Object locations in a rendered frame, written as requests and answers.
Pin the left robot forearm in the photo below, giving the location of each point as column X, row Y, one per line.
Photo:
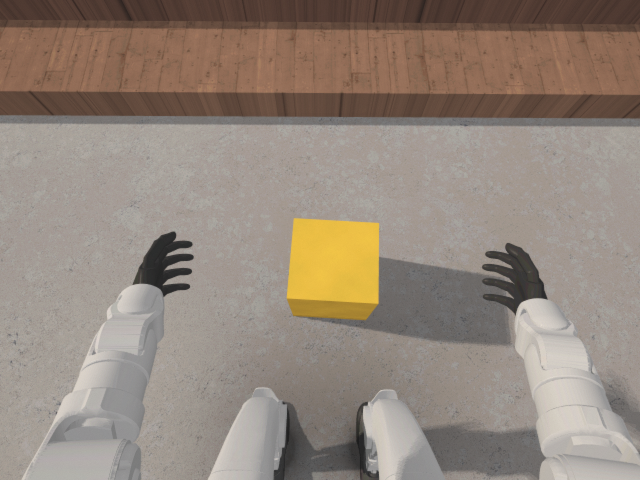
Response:
column 106, row 402

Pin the right robot upper arm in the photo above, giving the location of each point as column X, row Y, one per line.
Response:
column 571, row 467

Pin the right robot forearm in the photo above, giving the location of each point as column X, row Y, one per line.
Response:
column 575, row 417

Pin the robot right shin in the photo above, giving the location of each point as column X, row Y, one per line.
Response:
column 372, row 459

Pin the right robot hand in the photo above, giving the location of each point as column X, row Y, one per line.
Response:
column 525, row 276

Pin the left robot upper arm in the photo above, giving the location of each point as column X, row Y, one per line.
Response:
column 106, row 459

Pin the robot right thigh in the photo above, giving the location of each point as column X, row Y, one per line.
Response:
column 402, row 448

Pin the left robot hand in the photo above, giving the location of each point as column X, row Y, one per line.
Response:
column 152, row 270

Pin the carton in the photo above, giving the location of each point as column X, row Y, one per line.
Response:
column 334, row 269

